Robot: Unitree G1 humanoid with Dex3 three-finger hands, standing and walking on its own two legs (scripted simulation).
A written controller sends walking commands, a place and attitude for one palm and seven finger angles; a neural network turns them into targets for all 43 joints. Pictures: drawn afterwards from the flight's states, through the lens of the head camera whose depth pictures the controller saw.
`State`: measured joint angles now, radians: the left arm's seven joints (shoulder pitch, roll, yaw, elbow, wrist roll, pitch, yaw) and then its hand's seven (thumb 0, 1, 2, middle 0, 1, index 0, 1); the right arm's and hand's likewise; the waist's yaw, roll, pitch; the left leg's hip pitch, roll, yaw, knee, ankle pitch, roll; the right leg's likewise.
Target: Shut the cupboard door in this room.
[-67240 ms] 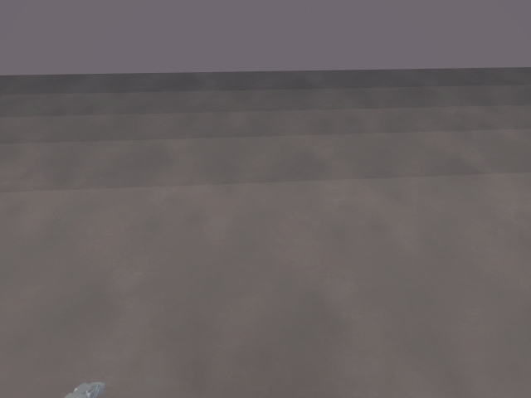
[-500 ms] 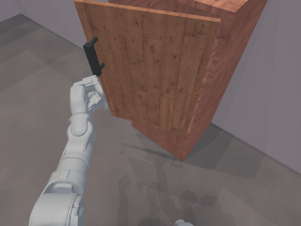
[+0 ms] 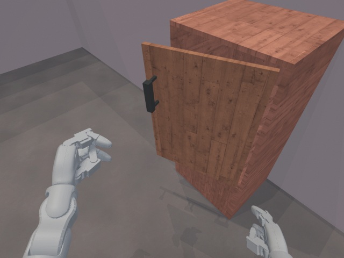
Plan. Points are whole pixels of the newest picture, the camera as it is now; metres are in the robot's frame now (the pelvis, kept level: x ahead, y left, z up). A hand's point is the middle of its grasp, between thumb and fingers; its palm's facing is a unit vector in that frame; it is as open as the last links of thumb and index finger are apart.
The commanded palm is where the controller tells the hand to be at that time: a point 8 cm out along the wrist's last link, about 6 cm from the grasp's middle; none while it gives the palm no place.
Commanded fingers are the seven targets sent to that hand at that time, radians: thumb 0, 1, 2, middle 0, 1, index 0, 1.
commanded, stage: draw the hand back to the body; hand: left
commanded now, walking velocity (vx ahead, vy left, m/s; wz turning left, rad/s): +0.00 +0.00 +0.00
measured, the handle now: (152, 94) +0.65 +0.14 +0.03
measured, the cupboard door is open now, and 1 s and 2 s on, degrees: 20 20 20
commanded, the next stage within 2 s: step back with the hand held close in 0.74 s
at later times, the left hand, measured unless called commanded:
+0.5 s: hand (22, 186) +0.19 +0.28 +0.16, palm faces +0.51 -0.75 -0.43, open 7.0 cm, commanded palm +0.15 +0.31 +0.17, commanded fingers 0.00 0.90 0.90 -0.20 -0.30 -0.20 -0.30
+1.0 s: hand (30, 183) +0.20 +0.27 +0.16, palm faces +0.45 -0.77 -0.45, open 7.4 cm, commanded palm +0.14 +0.31 +0.17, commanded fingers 0.00 0.90 0.90 -0.20 -0.30 -0.20 -0.30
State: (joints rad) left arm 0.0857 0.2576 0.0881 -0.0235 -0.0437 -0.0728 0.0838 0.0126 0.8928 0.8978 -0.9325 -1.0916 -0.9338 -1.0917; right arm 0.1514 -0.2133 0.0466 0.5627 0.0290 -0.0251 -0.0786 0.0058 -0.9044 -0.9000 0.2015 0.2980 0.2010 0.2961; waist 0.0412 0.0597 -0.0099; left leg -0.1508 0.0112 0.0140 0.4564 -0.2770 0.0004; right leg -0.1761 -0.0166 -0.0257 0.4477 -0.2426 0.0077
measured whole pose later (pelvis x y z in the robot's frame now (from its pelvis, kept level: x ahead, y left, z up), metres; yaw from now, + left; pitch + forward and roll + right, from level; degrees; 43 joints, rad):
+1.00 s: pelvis +0.00 +0.01 +0.00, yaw +0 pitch +0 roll -1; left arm 0.49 0.35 0.38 -0.36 -0.05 -0.16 0.12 0.01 0.89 0.90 -0.21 -0.30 -0.21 -0.30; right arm 0.20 -0.24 0.01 0.62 0.01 -0.08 -0.08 0.01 -0.90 -0.90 0.20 0.30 0.20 0.30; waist 0.03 0.08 -0.03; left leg -0.21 0.02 0.01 0.50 -0.29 0.01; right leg -0.21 -0.01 -0.03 0.43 -0.22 0.01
